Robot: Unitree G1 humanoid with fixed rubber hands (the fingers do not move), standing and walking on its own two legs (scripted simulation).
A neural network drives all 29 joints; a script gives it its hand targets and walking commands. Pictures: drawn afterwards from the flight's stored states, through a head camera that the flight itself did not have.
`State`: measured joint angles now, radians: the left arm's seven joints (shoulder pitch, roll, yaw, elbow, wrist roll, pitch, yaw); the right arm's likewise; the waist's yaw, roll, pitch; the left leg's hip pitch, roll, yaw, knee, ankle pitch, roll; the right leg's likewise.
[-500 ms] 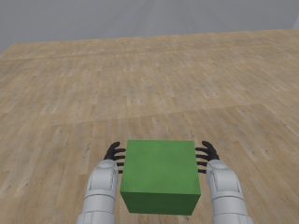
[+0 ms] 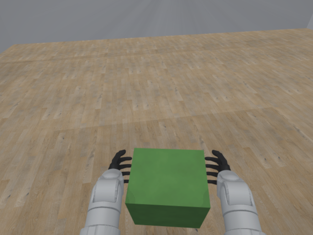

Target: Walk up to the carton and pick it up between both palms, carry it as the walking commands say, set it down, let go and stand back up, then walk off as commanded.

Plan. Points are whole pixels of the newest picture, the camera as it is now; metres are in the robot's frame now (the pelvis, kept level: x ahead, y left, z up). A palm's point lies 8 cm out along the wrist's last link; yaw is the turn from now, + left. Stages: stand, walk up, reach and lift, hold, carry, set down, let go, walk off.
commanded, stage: hold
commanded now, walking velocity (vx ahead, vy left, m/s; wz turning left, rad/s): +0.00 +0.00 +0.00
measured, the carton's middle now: (167, 189) +0.30 +0.00 -0.03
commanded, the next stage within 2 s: carry in 0.30 s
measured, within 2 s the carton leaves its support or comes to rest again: neither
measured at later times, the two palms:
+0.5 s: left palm (105, 177) +0.28 +0.17 +0.05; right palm (207, 168) +0.30 -0.11 +0.06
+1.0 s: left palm (33, 202) +0.19 +0.30 +0.08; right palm (142, 152) +0.35 +0.07 +0.07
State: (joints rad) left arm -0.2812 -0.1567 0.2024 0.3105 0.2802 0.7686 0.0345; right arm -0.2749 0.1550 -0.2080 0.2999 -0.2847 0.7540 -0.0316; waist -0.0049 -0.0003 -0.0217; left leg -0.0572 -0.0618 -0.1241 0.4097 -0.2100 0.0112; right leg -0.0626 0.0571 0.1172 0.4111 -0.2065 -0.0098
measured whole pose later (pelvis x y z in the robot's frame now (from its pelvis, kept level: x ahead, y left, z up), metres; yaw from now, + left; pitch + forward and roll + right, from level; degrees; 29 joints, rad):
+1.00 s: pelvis -0.03 +0.00 -0.01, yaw +34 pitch +7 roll -1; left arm -0.52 -0.24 0.24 -0.13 0.11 1.04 0.28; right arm -0.54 0.21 -0.27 -0.14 -0.13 1.04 -0.28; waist 0.01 0.06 0.04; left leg -0.64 -0.12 -0.06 0.85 -0.41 -0.02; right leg -0.31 -0.04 -0.10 0.56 -0.34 0.01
